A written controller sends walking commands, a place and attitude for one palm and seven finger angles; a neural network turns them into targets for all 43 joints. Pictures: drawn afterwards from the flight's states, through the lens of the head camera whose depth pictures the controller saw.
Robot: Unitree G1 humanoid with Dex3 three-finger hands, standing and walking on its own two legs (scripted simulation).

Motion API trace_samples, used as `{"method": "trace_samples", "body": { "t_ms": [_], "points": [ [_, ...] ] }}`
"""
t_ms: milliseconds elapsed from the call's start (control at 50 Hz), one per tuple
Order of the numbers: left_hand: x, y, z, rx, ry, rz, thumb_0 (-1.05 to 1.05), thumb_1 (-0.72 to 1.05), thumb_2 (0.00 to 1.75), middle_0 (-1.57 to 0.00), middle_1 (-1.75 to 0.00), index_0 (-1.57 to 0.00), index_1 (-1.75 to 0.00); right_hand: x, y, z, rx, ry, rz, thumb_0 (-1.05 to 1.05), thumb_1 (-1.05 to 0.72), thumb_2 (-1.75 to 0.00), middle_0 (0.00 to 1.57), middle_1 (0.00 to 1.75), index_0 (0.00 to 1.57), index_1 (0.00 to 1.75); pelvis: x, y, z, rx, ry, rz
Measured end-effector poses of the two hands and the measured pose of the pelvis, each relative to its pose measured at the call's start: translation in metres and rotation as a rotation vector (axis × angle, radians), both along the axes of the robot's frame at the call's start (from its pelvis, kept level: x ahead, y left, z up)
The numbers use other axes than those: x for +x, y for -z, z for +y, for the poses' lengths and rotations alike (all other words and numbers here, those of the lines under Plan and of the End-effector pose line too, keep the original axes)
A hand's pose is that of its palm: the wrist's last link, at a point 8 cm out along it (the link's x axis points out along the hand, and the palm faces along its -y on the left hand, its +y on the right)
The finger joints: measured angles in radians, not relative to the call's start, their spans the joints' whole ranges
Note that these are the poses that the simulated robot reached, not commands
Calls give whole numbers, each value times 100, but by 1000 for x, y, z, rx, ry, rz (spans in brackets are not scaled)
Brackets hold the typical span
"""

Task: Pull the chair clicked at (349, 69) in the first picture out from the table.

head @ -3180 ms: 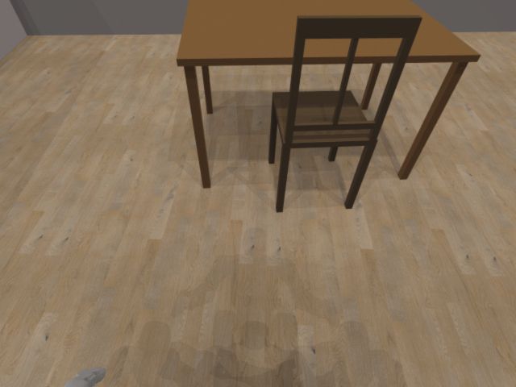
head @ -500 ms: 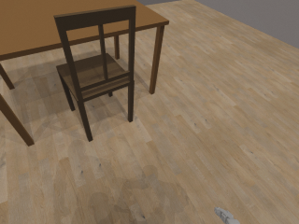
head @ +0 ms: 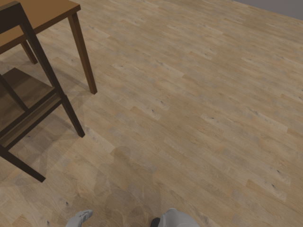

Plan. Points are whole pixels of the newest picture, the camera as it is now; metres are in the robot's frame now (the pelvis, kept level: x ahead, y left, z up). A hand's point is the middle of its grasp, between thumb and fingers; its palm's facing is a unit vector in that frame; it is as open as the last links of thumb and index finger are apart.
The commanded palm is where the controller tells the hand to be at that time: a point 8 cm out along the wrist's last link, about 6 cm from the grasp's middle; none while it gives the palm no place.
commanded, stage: walk to a spot facing it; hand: left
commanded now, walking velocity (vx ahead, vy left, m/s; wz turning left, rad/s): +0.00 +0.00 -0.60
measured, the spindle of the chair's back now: (4, 83) +0.60 +0.55 -0.06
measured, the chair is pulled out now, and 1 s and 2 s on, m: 0.00 0.00 0.00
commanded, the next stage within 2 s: none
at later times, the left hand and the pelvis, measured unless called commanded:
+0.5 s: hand (67, 208) +0.19 +0.24 -0.15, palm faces -0.12 -0.96 -0.27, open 7.3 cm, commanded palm none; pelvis +0.14 +0.04 +0.01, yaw -16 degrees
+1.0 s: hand (113, 141) +0.41 +0.13 -0.15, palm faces -0.60 -0.76 -0.25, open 7.4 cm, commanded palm none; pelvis +0.19 +0.03 +0.01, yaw -38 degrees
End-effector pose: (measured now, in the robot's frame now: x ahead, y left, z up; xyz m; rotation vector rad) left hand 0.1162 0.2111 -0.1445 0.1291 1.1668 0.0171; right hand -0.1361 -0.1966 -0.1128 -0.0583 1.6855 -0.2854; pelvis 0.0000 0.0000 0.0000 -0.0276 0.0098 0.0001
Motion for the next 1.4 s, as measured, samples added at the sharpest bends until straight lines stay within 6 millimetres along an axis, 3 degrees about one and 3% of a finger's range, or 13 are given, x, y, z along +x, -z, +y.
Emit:
{"method": "trace_samples", "body": {
  "t_ms": [60, 100, 240, 320, 440, 540, 640, 800, 900, 1060, 1120, 1220, 1400],
  "points": [
    [36, 5, -11, 5, 23, -59, 0, 91, 90, -20, -30, -20, -30, 24, 15, -3, 22, 38, 1, 1, -90, -90, 20, 30, 20, 30, 26, 11, -8, 23, 25, 1],
    [47, 3, -12, 20, 21, -64, 0, 91, 89, -20, -30, -20, -30, 57, 23, -11, 13, 42, -49, 1, -90, -90, 20, 30, 20, 30, 35, 11, -9, 19, 47, -14],
    [60, -23, 17, 132, 56, 5, -1, 92, 89, -20, -30, -20, -30, 220, 17, -40, -46, 0, -441, 1, -92, -90, 20, 30, 20, 30, 69, -7, -5, 31, 137, -6],
    [65, -35, 38, 170, 62, 33, 0, 92, 89, -20, -30, -20, -30, 293, 3, -48, -68, -35, -600, 1, -92, -90, 20, 30, 20, 30, 89, -13, 5, 43, 185, 8],
    [71, -36, 67, 184, 43, 94, 0, 91, 89, -20, -30, -20, -30, 367, -15, -40, -97, -79, -699, 1, -91, -90, 20, 30, 20, 30, 122, -14, 24, 43, 249, 15],
    [84, -13, 89, 163, 54, 176, 0, 91, 90, -20, -30, -20, -30, 403, -21, -23, -151, -79, -738, 1, -91, -90, 20, 30, 20, 30, 154, -4, 45, 20, 313, 8],
    [123, -4, 94, 135, 153, 212, 0, 91, 90, -20, -30, -20, -30, 382, -31, -9, -192, -5, -697, 0, -90, -90, 20, 30, 20, 30, 172, -9, 55, 8, 408, -21],
    [216, -15, 66, 106, 328, 116, 0, 91, 90, -20, -30, -20, -30, 289, -23, 7, -219, 221, -490, 0, -90, -90, 20, 30, 20, 30, 187, -19, 61, -19, 511, -19],
    [269, -23, 25, 119, 461, 48, 0, 91, 90, -20, -30, -20, -30, 222, -9, 19, -207, 382, -365, 1, -90, -90, 20, 30, 20, 30, 190, -17, 53, -8, 585, -17],
    [332, -34, -74, 148, 678, -140, 0, 91, 90, -20, -30, -20, -30, 136, 33, 30, -138, 591, -228, 1, -90, -90, 20, 30, 20, 30, 185, 5, 20, 29, 700, -14],
    [335, -43, -97, 146, 709, -177, 0, 91, 90, -20, -30, -20, -30, 131, 35, 27, -131, 626, -214, 1, -91, -90, 20, 30, 20, 30, 183, 1, 15, 27, 724, -26],
    [331, -51, -116, 139, 750, -165, 0, 91, 89, -20, -30, -20, -30, 152, 26, 12, -163, 655, -313, 1, -91, -90, 20, 30, 20, 30, 182, -9, 10, 40, 784, -34],
    [328, -35, -111, 98, 818, -93, 0, 90, 89, -20, -30, -21, -30, 197, 5, -3, -271, 671, -472, 1, -90, -90, 20, 30, 20, 30, 192, -10, 26, 34, 893, -25]
  ]
}}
